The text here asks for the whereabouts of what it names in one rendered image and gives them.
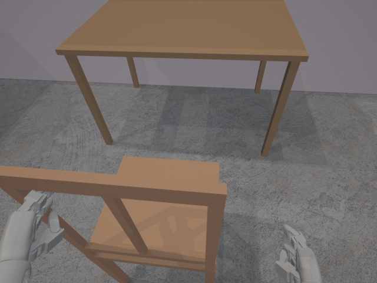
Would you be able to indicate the chair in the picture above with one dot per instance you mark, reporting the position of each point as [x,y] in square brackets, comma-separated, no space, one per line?
[157,212]

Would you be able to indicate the right robot hand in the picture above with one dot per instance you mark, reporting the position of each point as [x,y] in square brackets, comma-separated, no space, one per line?
[304,266]

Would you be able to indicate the left robot hand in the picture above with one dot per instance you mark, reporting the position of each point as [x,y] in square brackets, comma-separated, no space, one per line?
[19,232]

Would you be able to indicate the table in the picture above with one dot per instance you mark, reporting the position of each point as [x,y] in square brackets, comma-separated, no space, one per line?
[254,30]

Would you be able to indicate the robot left forearm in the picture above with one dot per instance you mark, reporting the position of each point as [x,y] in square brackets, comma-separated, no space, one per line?
[15,271]

